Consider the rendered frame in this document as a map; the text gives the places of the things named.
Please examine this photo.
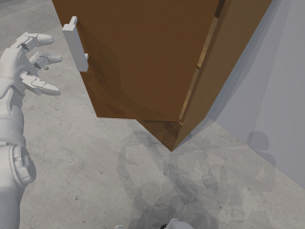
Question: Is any right robot shin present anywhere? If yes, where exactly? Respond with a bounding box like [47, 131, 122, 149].
[168, 219, 179, 225]

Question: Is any robot left hand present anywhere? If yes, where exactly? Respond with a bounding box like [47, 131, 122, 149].
[0, 32, 63, 96]

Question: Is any left robot forearm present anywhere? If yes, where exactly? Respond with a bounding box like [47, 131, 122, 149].
[0, 77, 26, 148]

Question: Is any handle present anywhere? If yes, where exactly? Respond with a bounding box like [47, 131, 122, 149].
[62, 16, 89, 72]

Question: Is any cupboard door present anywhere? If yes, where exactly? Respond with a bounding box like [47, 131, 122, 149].
[51, 0, 219, 122]

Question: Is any left robot upper arm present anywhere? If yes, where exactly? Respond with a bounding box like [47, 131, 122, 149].
[0, 144, 36, 229]

